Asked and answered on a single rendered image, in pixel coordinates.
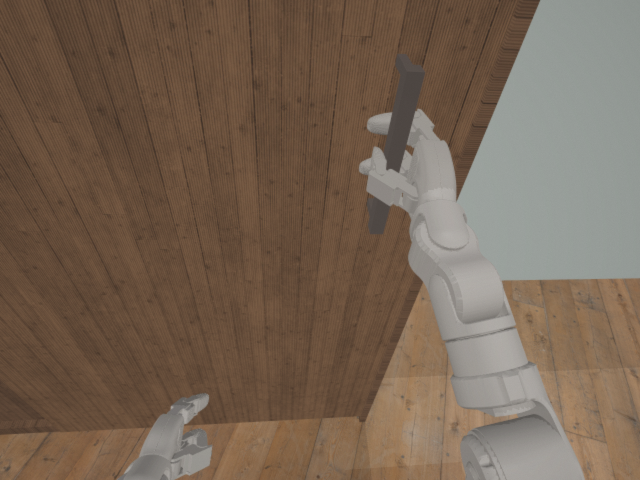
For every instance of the wardrobe door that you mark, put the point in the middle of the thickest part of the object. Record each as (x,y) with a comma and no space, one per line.
(13,408)
(181,207)

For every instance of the robot right forearm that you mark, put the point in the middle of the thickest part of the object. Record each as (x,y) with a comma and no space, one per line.
(491,370)

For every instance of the right robot hand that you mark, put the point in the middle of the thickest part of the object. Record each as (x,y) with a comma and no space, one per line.
(425,176)

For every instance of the handle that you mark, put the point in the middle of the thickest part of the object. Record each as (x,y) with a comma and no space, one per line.
(409,87)

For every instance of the right robot upper arm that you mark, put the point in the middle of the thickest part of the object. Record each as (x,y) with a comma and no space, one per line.
(524,448)

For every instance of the left robot hand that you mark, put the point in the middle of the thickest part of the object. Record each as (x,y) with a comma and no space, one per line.
(188,453)

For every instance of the robot left forearm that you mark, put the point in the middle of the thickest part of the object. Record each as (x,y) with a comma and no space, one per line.
(148,467)

